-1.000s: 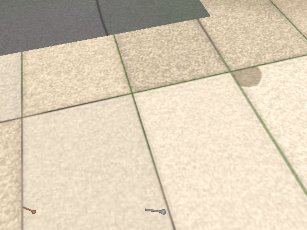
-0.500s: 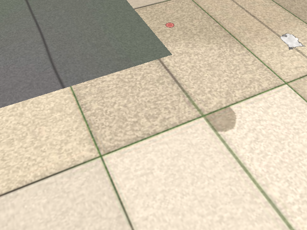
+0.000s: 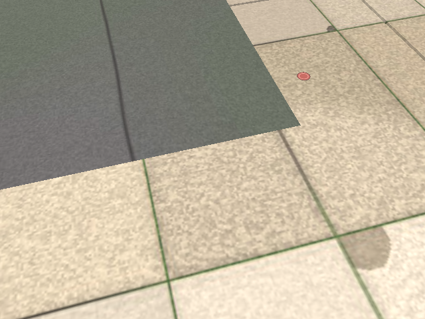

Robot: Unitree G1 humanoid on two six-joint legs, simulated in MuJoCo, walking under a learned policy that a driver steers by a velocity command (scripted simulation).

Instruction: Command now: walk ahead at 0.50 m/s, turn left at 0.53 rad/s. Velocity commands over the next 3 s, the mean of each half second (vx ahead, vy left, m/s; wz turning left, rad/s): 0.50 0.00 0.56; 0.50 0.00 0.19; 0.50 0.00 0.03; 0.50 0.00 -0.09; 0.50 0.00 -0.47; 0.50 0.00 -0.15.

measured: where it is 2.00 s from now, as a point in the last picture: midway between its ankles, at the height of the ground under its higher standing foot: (128, 190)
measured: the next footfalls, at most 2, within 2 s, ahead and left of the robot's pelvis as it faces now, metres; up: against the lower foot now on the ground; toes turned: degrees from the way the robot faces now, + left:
left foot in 0.38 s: +0.33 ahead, +0.18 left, +0.00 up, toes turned +16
right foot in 0.88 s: +0.69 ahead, +0.08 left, +0.00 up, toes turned +21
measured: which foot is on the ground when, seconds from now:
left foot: up 0.00-0.36, down 0.38-0.90, up 0.92-1.00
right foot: down 0.00-0.38, up 0.40-0.86, down 0.88-1.00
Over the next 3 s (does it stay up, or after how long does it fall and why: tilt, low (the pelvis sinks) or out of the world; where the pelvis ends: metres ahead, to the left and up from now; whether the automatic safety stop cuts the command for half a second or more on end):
stays up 1.59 0.40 -0.01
